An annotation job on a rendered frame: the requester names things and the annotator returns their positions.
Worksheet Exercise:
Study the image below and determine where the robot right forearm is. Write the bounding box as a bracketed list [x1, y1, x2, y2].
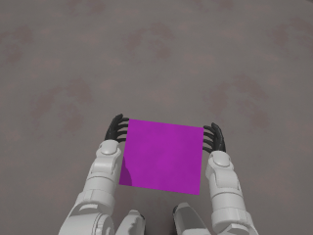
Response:
[205, 151, 259, 235]

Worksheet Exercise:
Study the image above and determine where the robot right hand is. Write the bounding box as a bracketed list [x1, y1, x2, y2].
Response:
[202, 122, 226, 154]

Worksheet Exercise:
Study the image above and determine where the robot left thigh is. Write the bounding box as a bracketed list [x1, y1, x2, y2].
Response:
[115, 214, 146, 235]

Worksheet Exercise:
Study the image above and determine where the robot left shin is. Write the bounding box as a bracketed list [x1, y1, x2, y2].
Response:
[128, 210, 142, 217]

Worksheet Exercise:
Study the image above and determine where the carton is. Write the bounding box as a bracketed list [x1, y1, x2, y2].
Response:
[118, 118, 204, 195]

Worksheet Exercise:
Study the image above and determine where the robot left hand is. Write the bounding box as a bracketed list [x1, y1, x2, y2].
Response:
[104, 114, 129, 143]

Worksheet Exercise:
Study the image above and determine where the robot left upper arm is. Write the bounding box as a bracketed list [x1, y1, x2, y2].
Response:
[59, 212, 114, 235]

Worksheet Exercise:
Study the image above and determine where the robot left forearm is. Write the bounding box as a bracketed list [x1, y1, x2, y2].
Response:
[58, 139, 121, 235]

